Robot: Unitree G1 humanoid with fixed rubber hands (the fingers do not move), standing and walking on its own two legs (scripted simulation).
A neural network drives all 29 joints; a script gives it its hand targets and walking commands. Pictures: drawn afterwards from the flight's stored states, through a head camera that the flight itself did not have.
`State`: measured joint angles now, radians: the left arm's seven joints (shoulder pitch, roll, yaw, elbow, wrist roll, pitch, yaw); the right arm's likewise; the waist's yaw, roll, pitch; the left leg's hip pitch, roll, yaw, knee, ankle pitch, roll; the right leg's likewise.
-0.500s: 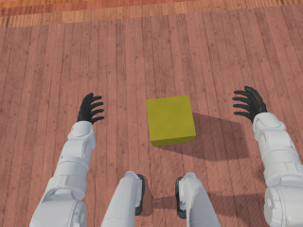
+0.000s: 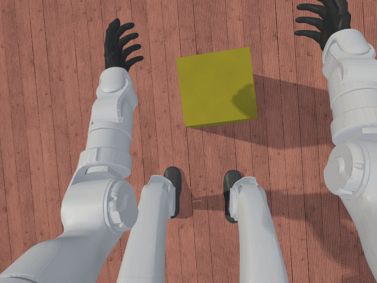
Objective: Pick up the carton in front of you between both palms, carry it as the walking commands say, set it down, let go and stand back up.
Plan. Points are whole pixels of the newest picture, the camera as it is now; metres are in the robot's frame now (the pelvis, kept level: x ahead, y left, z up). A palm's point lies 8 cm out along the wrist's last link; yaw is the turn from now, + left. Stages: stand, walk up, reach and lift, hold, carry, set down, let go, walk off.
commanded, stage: reach and lift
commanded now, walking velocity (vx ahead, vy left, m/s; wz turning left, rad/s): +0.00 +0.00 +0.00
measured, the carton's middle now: (215, 94) +0.50 -0.04 -0.49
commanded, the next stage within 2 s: none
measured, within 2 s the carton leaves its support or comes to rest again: leaves its support in 1.58 s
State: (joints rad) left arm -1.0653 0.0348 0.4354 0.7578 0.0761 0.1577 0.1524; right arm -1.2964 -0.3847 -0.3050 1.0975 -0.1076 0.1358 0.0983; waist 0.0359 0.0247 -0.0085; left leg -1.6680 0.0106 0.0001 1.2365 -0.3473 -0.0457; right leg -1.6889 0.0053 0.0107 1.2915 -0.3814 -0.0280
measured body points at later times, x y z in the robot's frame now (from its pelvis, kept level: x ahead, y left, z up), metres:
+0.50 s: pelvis -0.03 +0.01 -0.19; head +0.33 -0.02 +0.08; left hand +0.50 +0.16 -0.35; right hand +0.52 -0.22 -0.35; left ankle +0.09 +0.14 -0.58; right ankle +0.08 -0.10 -0.58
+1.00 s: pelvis -0.04 +0.01 -0.25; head +0.33 -0.03 +0.00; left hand +0.52 +0.15 -0.41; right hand +0.54 -0.20 -0.42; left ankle +0.09 +0.14 -0.58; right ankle +0.08 -0.10 -0.58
